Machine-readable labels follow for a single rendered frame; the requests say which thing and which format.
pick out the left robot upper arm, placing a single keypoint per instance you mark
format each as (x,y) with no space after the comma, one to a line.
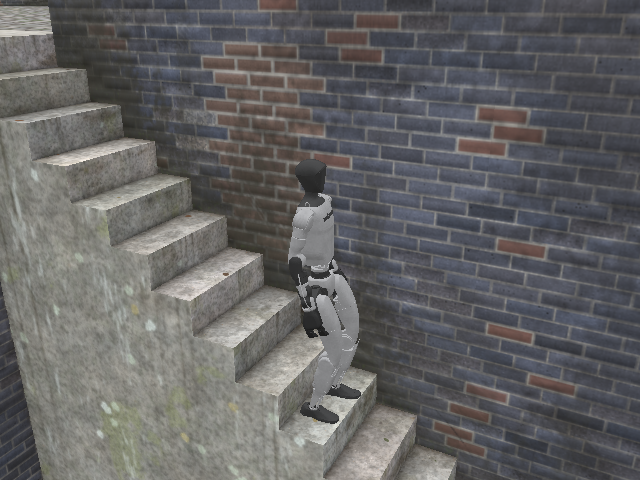
(326,196)

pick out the right robot upper arm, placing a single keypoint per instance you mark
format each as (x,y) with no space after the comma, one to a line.
(302,223)

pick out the right robot forearm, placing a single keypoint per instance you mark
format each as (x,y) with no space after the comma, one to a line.
(295,267)

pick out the right robot hand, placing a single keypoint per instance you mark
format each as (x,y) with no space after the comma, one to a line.
(312,320)

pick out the left robot hand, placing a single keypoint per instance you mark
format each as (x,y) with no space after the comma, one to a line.
(340,273)

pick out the humanoid robot head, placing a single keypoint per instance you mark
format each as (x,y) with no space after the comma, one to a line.
(311,174)

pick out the humanoid robot torso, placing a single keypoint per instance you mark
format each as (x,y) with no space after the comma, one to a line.
(319,248)

